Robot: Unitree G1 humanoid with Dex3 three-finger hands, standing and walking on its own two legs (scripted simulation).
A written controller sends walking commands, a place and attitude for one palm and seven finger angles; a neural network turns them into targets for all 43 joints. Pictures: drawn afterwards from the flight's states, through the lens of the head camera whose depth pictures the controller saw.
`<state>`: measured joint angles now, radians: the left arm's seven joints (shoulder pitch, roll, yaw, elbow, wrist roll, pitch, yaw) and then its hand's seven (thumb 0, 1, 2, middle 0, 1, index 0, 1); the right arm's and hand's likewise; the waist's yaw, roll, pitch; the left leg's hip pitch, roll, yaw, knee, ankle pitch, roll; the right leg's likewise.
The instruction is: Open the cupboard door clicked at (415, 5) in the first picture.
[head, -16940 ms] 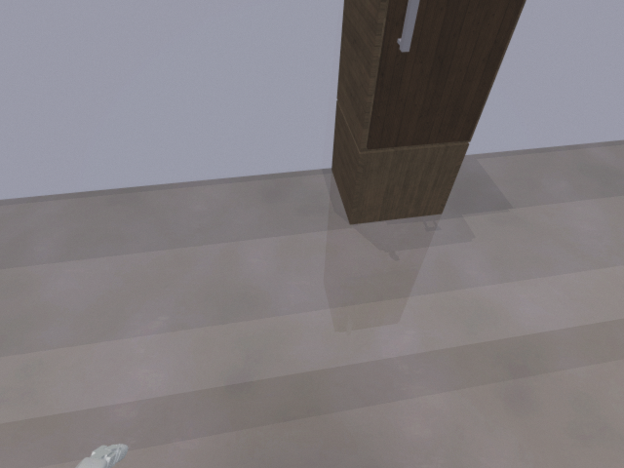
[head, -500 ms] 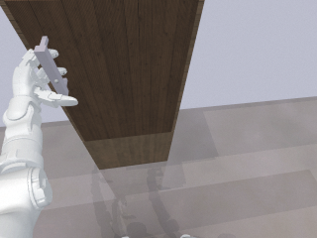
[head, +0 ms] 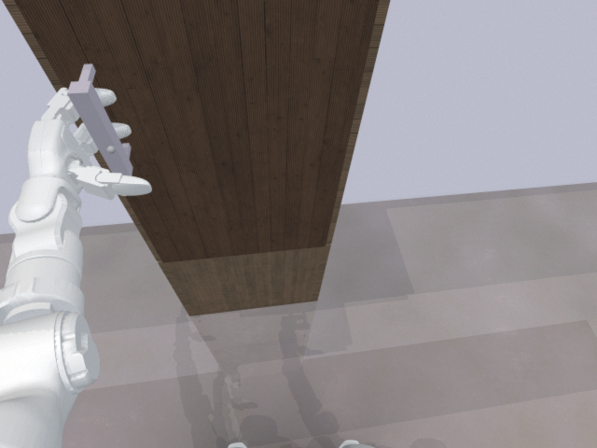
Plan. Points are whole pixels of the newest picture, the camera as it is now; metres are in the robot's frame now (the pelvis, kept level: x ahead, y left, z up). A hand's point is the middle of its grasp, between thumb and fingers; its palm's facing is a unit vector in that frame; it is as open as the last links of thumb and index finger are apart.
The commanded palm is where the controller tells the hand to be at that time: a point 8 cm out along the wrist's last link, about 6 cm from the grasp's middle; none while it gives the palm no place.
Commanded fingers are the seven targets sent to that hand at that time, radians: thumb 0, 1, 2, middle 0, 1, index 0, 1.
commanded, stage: close the thumb around the handle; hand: left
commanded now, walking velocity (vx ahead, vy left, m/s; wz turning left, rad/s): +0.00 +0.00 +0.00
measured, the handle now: (107, 125) +0.51 +0.25 +0.12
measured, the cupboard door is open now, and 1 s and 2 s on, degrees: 0 4 43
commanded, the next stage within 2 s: pull the door open along its arc in 0.60 s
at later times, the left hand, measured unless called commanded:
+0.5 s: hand (116, 151) +0.46 +0.23 +0.13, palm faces +0.13 -0.99 -0.01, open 6.0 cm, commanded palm +0.43 +0.27 +0.12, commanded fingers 0.00 0.90 0.90 -0.40 -1.35 -0.40 -1.35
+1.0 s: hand (117, 166) +0.44 +0.22 +0.12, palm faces +0.11 -0.99 +0.00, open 6.0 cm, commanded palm +0.38 +0.26 +0.12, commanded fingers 0.00 0.90 0.90 -0.40 -1.35 -0.40 -1.35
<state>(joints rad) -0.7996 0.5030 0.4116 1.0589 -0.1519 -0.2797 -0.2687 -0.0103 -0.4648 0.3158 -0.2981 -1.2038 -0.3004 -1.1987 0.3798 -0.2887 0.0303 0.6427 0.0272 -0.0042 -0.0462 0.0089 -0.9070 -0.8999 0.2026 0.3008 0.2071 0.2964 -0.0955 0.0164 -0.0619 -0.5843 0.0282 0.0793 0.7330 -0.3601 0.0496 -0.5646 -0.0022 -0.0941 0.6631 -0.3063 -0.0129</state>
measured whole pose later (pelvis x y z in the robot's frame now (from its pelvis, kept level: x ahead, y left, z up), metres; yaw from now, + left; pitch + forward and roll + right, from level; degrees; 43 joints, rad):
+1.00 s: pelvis +0.01 -0.01 +0.01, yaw -2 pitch +10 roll -1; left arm -0.56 0.42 0.40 0.81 -0.20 -0.23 -0.24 0.01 0.73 0.76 -0.33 -1.34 -0.32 -1.33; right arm 0.38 -0.28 0.02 0.61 0.04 0.01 -0.03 0.01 -0.91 -0.90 0.20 0.30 0.21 0.30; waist -0.07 0.03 -0.09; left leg -0.49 0.04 0.11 0.68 -0.36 0.04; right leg -0.49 0.01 -0.06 0.63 -0.30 -0.02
